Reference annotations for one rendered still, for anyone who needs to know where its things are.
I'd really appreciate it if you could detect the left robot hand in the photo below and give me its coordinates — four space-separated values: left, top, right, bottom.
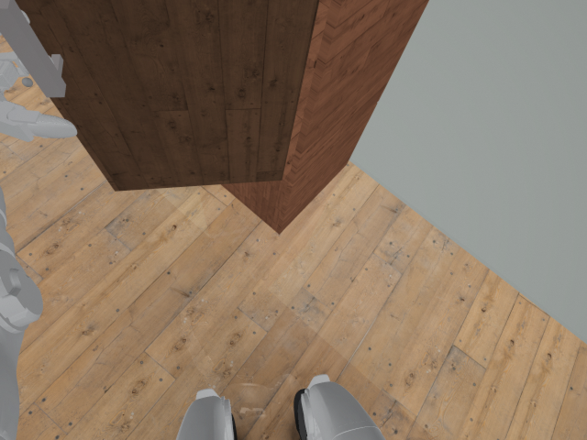
0 10 77 142

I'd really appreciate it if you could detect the robot left shin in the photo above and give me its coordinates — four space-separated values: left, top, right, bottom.
196 389 221 400

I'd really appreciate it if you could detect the cupboard door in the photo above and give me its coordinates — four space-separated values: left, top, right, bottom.
15 0 319 192

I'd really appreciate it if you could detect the handle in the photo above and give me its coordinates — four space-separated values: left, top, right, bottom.
0 0 66 97

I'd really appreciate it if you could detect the robot right thigh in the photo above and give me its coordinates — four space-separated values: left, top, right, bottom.
301 381 386 440

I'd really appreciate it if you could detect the robot left upper arm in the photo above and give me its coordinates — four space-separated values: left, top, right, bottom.
0 249 43 440

